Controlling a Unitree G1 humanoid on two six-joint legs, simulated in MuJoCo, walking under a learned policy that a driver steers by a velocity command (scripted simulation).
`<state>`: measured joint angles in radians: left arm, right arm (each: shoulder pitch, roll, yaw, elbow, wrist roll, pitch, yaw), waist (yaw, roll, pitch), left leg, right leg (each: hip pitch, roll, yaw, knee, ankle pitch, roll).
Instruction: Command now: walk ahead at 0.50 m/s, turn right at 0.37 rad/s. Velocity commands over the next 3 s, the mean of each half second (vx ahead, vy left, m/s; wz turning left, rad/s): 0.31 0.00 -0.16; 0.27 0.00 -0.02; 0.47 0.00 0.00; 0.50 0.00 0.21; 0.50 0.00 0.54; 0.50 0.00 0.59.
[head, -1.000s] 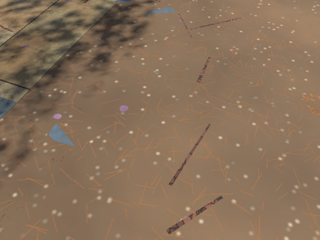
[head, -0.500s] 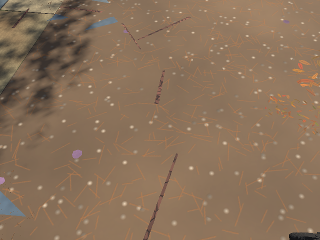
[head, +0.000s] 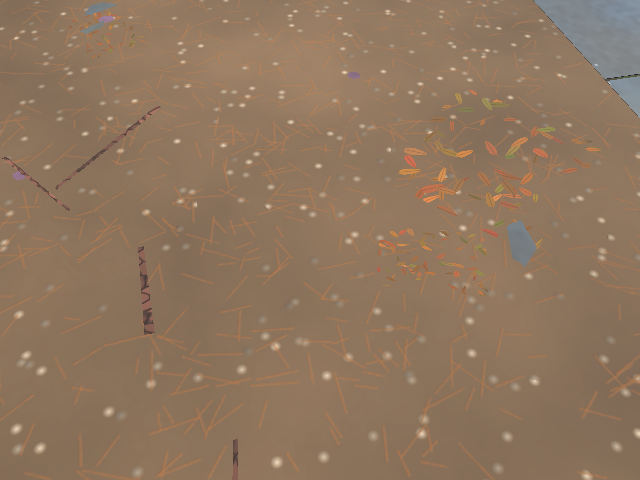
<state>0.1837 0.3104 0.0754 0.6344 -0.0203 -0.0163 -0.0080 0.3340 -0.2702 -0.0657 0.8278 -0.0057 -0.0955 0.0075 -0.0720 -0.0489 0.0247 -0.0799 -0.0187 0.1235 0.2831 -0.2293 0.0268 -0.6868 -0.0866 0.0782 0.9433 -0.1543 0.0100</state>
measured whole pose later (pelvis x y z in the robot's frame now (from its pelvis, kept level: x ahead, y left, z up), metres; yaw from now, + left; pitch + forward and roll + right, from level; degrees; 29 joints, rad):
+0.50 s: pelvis +0.21 -0.06 +0.00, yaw -4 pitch +1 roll -1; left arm 0.19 0.25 0.04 0.78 0.02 -0.04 -0.01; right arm 0.13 -0.29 -0.03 0.83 -0.01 -0.01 -0.02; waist 0.02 0.04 0.05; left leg -0.48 0.09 -0.04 0.74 -0.25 -0.06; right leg -0.26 0.06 -0.04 0.38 -0.14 -0.06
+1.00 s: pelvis +0.35 -0.04 +0.00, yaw -4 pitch +2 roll +0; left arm 0.42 0.26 0.06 0.94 -0.01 -0.06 0.00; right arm 0.09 -0.27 -0.04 0.83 0.03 -0.08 0.04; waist 0.07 0.02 0.01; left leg -0.56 0.06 0.04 0.85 -0.29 0.02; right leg -0.02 0.00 -0.01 0.29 -0.31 -0.03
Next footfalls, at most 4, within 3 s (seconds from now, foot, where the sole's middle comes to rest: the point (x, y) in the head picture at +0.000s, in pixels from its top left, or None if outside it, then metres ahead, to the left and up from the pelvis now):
0.20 right None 0.28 -0.15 -0.78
0.58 left None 0.33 0.09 -0.78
1.16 left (264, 424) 0.60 0.09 -0.78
1.72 right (370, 305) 0.89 -0.17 -0.78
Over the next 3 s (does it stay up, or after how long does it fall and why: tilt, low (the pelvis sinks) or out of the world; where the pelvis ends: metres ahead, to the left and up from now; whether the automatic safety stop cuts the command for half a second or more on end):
stays up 1.43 0.09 0.00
